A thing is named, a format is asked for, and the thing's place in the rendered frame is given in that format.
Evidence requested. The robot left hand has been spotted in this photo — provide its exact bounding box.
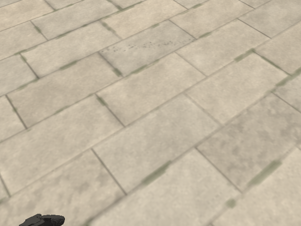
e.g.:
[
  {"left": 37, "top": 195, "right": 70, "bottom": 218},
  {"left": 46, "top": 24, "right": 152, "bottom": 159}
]
[{"left": 19, "top": 214, "right": 65, "bottom": 226}]

